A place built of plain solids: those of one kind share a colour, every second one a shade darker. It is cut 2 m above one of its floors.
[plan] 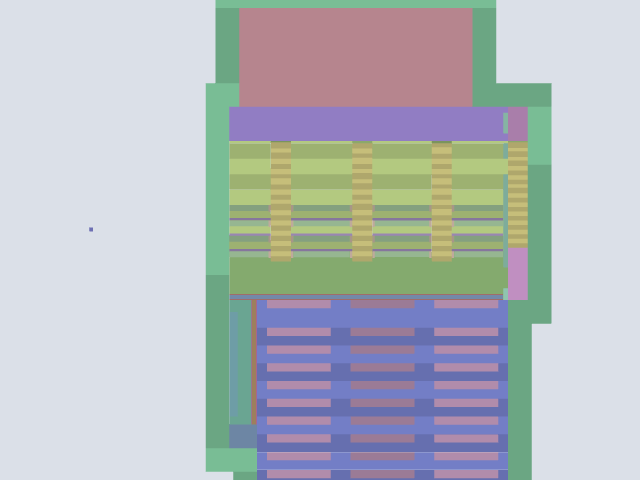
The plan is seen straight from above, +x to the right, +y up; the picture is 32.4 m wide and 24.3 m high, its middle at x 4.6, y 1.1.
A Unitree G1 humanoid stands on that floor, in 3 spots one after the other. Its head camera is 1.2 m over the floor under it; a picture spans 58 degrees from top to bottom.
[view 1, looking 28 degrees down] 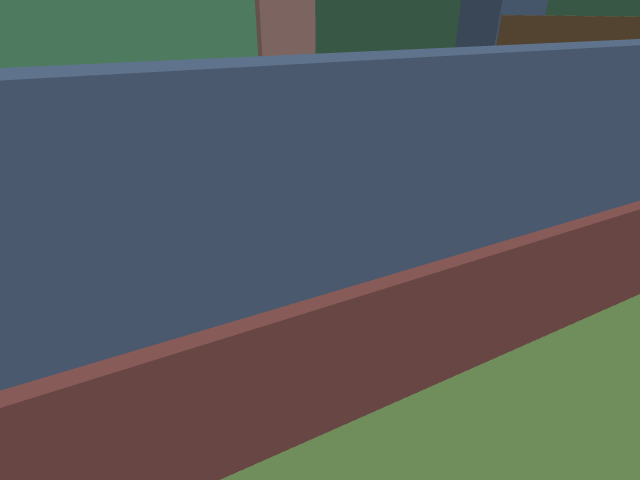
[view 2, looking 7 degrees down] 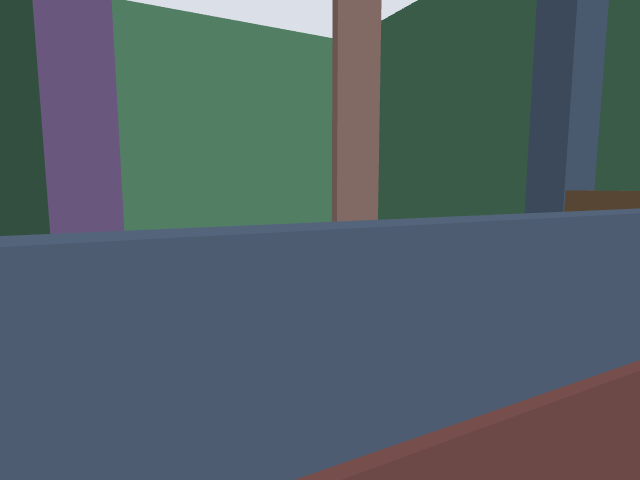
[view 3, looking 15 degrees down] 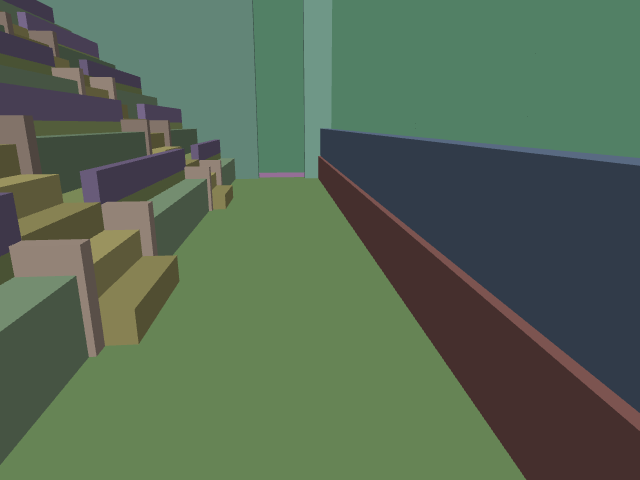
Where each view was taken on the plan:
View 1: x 9.44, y -0.81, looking -117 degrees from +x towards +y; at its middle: rail_front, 1.11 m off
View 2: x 12.97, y -0.81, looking -118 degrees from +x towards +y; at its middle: rail_front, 1.00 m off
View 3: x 3.95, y -0.81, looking -5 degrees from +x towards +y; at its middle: floor_hall0a_lino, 4.64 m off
